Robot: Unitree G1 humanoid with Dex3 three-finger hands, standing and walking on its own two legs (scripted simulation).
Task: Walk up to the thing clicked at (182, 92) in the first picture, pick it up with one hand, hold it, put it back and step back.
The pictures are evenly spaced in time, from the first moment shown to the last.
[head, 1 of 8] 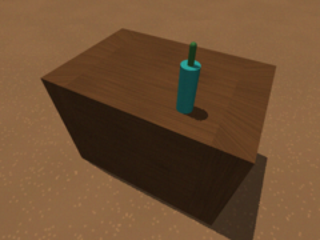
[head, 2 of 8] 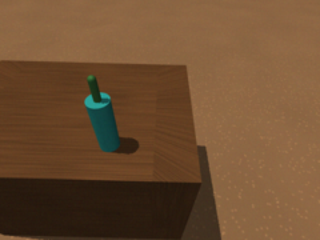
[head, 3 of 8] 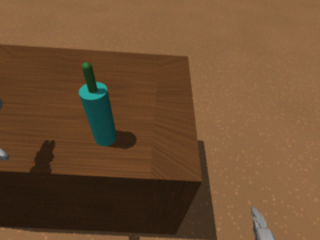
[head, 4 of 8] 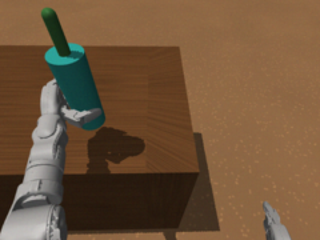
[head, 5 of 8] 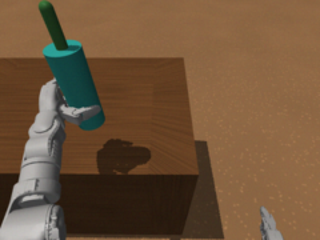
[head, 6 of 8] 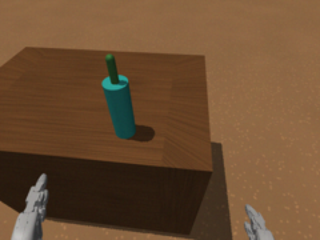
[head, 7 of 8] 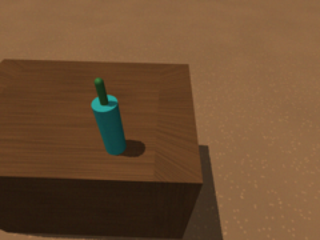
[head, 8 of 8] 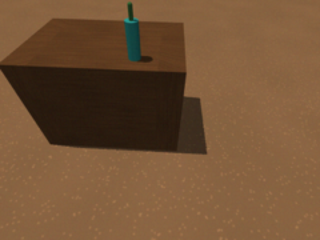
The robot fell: no
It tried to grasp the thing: yes
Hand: left
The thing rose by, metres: 0.26
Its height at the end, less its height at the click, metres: +0.00
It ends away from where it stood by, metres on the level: 0.02
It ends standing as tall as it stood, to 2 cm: yes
